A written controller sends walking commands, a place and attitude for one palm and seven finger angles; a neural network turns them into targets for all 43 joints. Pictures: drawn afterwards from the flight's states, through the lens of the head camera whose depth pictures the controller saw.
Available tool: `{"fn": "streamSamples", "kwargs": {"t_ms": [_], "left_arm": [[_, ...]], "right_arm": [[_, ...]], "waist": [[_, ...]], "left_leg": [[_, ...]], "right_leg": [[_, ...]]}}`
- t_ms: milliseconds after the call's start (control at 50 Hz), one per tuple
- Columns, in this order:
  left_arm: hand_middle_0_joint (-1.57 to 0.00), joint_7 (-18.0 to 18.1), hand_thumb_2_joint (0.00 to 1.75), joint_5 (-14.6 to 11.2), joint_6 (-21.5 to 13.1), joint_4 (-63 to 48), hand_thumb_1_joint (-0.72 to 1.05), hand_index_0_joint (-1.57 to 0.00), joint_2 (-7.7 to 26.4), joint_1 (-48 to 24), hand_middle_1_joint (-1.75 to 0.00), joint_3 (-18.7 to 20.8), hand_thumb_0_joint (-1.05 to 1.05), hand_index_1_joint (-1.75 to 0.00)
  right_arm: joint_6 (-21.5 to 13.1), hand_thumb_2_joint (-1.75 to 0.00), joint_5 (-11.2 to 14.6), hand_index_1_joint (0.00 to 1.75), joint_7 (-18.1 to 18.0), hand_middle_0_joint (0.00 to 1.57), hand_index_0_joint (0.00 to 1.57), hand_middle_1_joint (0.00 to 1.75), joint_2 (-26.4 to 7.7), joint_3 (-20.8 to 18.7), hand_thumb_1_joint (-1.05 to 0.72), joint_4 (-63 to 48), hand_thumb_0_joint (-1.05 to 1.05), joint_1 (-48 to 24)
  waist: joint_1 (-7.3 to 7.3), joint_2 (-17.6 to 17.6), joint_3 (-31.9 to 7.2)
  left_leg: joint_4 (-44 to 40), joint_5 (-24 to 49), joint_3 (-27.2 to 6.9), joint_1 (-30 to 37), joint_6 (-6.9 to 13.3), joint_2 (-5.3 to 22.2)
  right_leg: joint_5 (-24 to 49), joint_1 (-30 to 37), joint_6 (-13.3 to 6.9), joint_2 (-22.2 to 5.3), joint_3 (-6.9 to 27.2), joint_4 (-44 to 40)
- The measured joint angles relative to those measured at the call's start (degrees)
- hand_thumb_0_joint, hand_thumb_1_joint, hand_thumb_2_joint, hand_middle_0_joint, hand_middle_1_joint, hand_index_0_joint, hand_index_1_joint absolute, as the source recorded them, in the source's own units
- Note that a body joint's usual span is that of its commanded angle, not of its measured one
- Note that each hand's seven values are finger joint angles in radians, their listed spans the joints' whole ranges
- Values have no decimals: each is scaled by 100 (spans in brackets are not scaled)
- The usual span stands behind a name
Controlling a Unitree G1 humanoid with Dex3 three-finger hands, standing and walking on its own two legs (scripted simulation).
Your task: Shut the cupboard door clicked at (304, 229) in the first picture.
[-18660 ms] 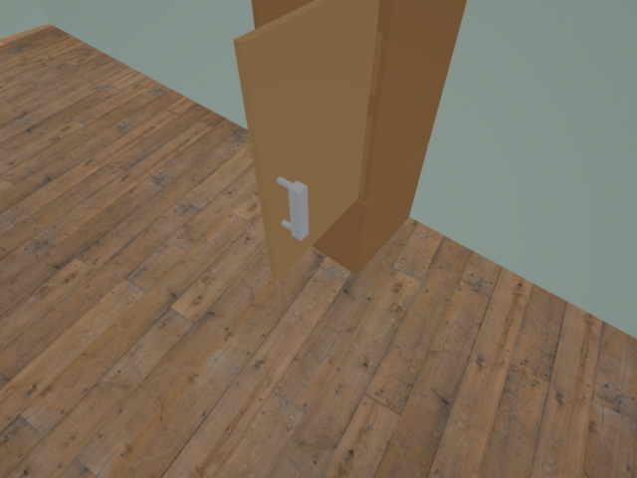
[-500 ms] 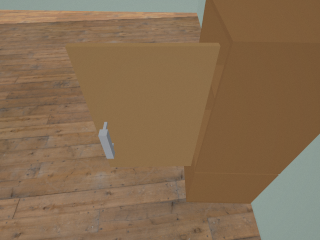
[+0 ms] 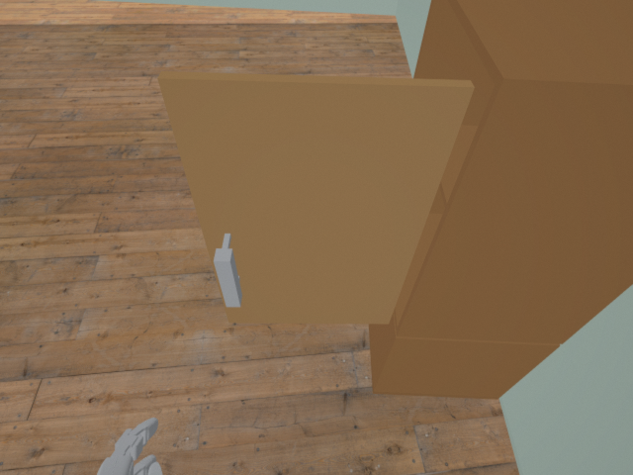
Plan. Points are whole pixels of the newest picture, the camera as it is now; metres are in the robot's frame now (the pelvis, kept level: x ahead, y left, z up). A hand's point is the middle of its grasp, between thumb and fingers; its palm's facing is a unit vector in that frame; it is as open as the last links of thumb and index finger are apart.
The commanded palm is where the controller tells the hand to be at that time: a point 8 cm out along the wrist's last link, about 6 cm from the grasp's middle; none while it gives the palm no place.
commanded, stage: raise the hand and make a fist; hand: left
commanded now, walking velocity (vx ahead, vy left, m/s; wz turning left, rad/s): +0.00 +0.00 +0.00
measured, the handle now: (230, 270) +0.46 +0.18 -0.09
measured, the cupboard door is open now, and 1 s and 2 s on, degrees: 93 93 93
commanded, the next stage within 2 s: bring the fist close to the handle in 1.80 s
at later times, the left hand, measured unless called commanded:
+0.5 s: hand out of the picture +0.13 +0.14 -0.04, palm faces +0.06 -0.99 -0.08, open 5.2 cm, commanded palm +0.11 +0.20 -0.07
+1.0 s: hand (201, 462) +0.16 +0.16 -0.09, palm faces -0.03 -1.00 +0.00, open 3.2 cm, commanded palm +0.13 +0.22 -0.07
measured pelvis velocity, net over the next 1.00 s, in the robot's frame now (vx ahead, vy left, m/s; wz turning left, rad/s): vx -0.06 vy -0.02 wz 0.01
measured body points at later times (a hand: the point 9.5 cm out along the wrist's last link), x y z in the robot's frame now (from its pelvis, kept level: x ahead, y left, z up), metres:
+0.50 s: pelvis -0.06 -0.06 -0.13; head +0.02 -0.05 +0.31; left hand +0.12 +0.20 -0.04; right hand +0.21 -0.24 -0.19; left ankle +0.00 +0.07 -0.73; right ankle -0.02 -0.14 -0.73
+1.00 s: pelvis -0.06 -0.02 -0.12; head +0.03 -0.01 +0.32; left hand +0.15 +0.21 -0.08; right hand +0.13 -0.28 -0.19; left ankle -0.01 +0.08 -0.73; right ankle -0.02 -0.14 -0.73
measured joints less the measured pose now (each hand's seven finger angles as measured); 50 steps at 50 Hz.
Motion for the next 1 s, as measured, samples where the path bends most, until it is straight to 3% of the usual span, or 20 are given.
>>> {"fn": "streamSamples", "kwargs": {"t_ms": [60, 120, 200, 240, 280, 340, 400, 460, 500, 540, 580, 620, 660, 700, 760, 820, 860, 940, 1000], "left_arm": [[-23, -40, 90, -151, -649, -774, 91, -23, -134, -442, -33, 28, 1, -33], [-26, -558, 90, -389, -1760, -808, 91, -26, -340, -843, -37, 273, 1, -37], [-32, -1712, 90, -668, -3272, -781, 91, -32, -388, -640, -44, 522, 0, -44], [-36, -2047, 90, -693, -3543, -777, 90, -36, -341, -356, -47, 570, 0, -47], [-39, -2167, 90, -693, -3452, -820, 90, -40, -244, -54, -51, 605, 0, -51], [-45, -2056, 90, -763, -3236, -1112, 90, -45, -76, 353, -57, 686, 1, -57], [-50, -1933, 90, -960, -3358, -1745, 90, -50, 52, 477, -63, 762, 2, -63], [-55, -2104, 90, -1164, -3564, -2278, 90, -55, 81, 132, -69, 721, 2, -69], [-59, -2356, 91, -1223, -3445, -2399, 90, -59, 109, -269, -73, 641, 2, -73], [-62, -2612, 91, -1223, -3004, -2301, 90, -63, 163, -636, -77, 586, 1, -77], [-66, -2759, 90, -1209, -2313, -2069, 90, -66, 214, -860, -81, 563, 1, -81], [-70, -2696, 90, -1207, -1646, -1878, 90, -70, 224, -877, -85, 603, 1, -85], [-74, -2425, 90, -1213, -1314, -1803, 90, -74, 181, -710, -89, 722, 1, -89], [-77, -2083, 90, -1210, -1389, -1838, 90, -77, 108, -463, -93, 886, 1, -93], [-83, -1729, 90, -1149, -2016, -1970, 90, -83, 55, -151, -99, 1061, 1, -99], [-88, -1736, 90, -1127, -2723, -2016, 90, -88, 82, -70, -105, 1027, 1, -105], [-92, -1914, 90, -1160, -2981, -1937, 90, -92, 93, -129, -109, 887, 1, -109], [-99, -2235, 90, -1157, -2865, -1733, 90, -99, 101, -307, -117, 565, 1, -117], [-105, -2127, 90, -1076, -2625, -1848, 90, -105, 137, -333, -123, 497, 1, -123]], "right_arm": [[-353, -90, -21, 30, 150, 20, 21, 30, -275, -169, -92, -522, 2, -129], [-420, -90, -102, 30, 307, 20, 21, 30, -385, -323, -92, -1016, 2, -590], [-338, -90, -180, 30, 519, 20, 20, 30, -252, -519, -91, -1682, 1, -1038], [-249, -90, -180, 30, 571, 20, 20, 30, -288, -581, -91, -2023, 1, -1194], [-174, -90, -172, 30, 562, 20, 20, 30, -388, -615, -91, -2306, 1, -1334], [-142, -90, -170, 30, 473, 20, 20, 30, -508, -593, -91, -2523, 1, -1530], [-184, -90, -171, 30, 316, 20, 20, 30, -484, -458, -91, -2514, 1, -1661], [-220, -90, -144, 30, 171, 20, 20, 30, -368, -241, -91, -2410, 1, -1702], [-184, -90, -94, 30, 93, 20, 21, 30, -248, -99, -91, -2344, 1, -1660], [-67, -90, -13, 30, 40, 20, 21, 30, -99, 5, -91, -2302, 1, -1540], [113, -90, 62, 30, 10, 20, 21, 30, 14, 51, -91, -2309, 1, -1341], [282, -90, 107, 30, 1, 20, 21, 30, 64, 42, -90, -2332, 1, -1107], [389, -90, 114, 30, -12, 20, 21, 30, 65, -21, -90, -2317, 1, -879], [415, -90, 92, 30, -24, 20, 21, 30, 19, -132, -90, -2270, 1, -668], [340, -90, 37, 30, -17, 20, 21, 30, -136, -294, -90, -2149, 2, -452], [230, -90, -10, 30, -3, 20, 21, 30, -347, -375, -91, -2052, 2, -431], [170, -90, -1, 30, -15, 20, 20, 30, -454, -392, -91, -2036, 2, -511], [101, -90, 43, 30, -63, 20, 20, 30, -485, -376, -91, -2152, 2, -738], [114, -90, 19, 30, -61, 20, 20, 30, -383, -336, -91, -2306, 2, -885]], "waist": [[-186, 160, -301], [-252, 217, -586], [-127, -203, -872], [-16, -334, -883], [125, -337, -847], [323, -159, -822], [496, 32, -842], [573, 225, -856], [540, 335, -867], [455, 378, -893], [333, 400, -906], [190, 412, -909], [85, 385, -921], [42, 348, -949], [58, 315, -999], [70, 338, -1003], [67, 355, -976], [46, 318, -928], [41, 273, -921]], "left_leg": [[560, -185, -136, -544, 16, -63], [1343, -461, -100, -1425, -17, 62], [2493, -879, -32, -2643, -125, 231], [3085, -1091, -100, -3187, -157, 290], [3609, -1255, -225, -3668, -220, 329], [4222, -1412, -467, -4257, -272, 368], [4631, -1501, -673, -4673, -379, 397], [4897, -1535, -818, -4944, -412, 432], [4985, -1537, -860, -5047, -426, 454], [4974, -1519, -827, -5073, -438, 479], [4874, -1486, -759, -5002, -441, 495], [4708, -1444, -678, -4856, -449, 495], [4524, -1408, -580, -4685, -437, 503], [4381, -1389, -510, -4555, -415, 514], [4306, -1383, -482, -4516, -377, 507], [4402, -1399, -516, -4654, -322, 467], [4503, -1417, -526, -4775, -276, 446], [4634, -1446, -484, -4949, -187, 433], [4653, -1466, -455, -4961, -140, 433]], "right_leg": [[-335, -289, 11, -39, -81, 178], [-487, -1162, 131, 51, -38, 868], [-914, -2454, -14, 175, 28, 2102], [-1130, -2966, -103, 215, -45, 2669], [-1319, -3380, -154, 236, -171, 3141], [-1496, -3835, -260, 267, -417, 3634], [-1591, -4149, -342, 298, -618, 3947], [-1622, -4353, -402, 340, -759, 4136], [-1619, -4443, -421, 363, -798, 4204], [-1595, -4503, -425, 382, -764, 4217], [-1560, -4480, -412, 392, -696, 4161], [-1520, -4384, -383, 388, -614, 4046], [-1475, -4269, -343, 394, -516, 3908], [-1435, -4172, -320, 406, -445, 3783], [-1406, -4126, -297, 403, -417, 3684], [-1415, -4210, -259, 365, -452, 3724], [-1426, -4301, -226, 343, -464, 3789], [-1421, -4462, -157, 324, -425, 3878], [-1406, -4466, -116, 325, -396, 3864]]}}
